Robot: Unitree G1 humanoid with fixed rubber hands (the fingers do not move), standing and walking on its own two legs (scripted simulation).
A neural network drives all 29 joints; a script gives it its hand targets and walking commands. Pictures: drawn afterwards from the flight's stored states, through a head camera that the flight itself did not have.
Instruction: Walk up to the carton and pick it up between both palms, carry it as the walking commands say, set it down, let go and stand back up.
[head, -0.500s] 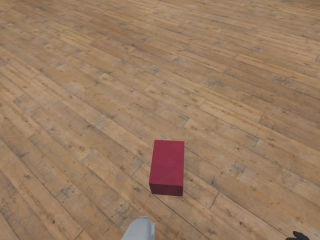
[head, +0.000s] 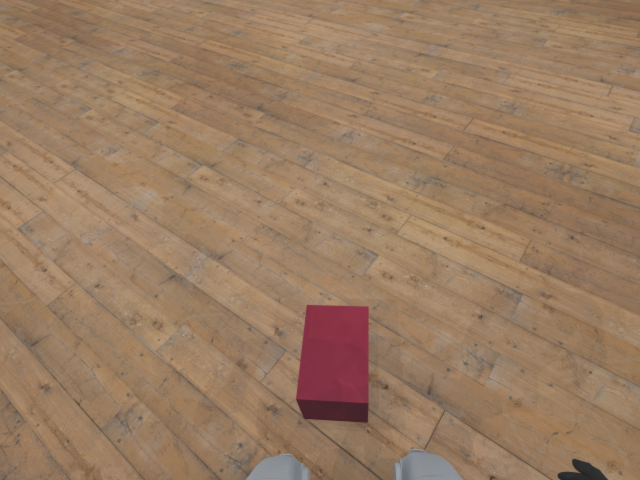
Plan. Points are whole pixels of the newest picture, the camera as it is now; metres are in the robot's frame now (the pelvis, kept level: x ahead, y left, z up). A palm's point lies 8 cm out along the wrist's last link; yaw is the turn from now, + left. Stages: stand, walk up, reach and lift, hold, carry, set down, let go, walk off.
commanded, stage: walk up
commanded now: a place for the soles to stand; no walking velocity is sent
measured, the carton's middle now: (336, 362) +0.51 +0.04 -0.64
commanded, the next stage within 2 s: none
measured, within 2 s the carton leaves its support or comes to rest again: neither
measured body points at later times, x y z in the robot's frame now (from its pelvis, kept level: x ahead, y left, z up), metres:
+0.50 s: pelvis -0.01 +0.05 +0.00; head +0.01 +0.04 +0.45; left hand +0.05 +0.37 -0.11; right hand +0.06 -0.27 -0.12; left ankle +0.01 +0.14 -0.69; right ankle +0.06 -0.10 -0.69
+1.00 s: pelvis -0.01 +0.05 +0.00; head +0.02 +0.05 +0.45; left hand +0.05 +0.38 -0.11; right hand +0.05 -0.26 -0.12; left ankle +0.01 +0.14 -0.69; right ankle +0.06 -0.10 -0.69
